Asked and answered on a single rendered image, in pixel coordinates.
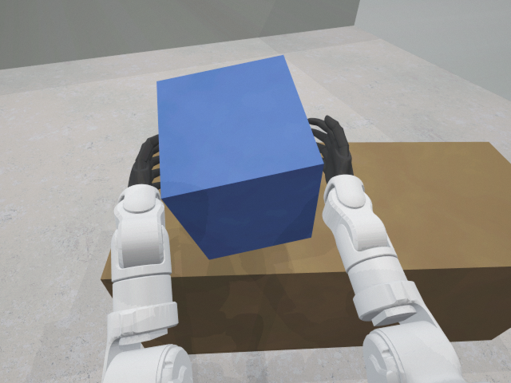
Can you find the pedestal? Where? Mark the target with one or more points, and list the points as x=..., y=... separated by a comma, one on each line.
x=446, y=207

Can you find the carton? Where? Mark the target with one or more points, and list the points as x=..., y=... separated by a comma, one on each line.
x=239, y=165

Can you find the right robot upper arm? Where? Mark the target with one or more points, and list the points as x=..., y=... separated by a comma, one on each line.
x=415, y=352

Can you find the robot left forearm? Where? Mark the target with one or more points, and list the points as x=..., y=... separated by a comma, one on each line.
x=141, y=266

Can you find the robot right hand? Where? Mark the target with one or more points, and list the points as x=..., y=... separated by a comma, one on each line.
x=336, y=155

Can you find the left robot upper arm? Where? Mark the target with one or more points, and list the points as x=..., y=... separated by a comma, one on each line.
x=159, y=364

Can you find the robot right forearm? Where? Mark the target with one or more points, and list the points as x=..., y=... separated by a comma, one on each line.
x=383, y=294

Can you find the robot left hand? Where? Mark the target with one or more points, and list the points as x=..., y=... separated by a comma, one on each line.
x=142, y=172

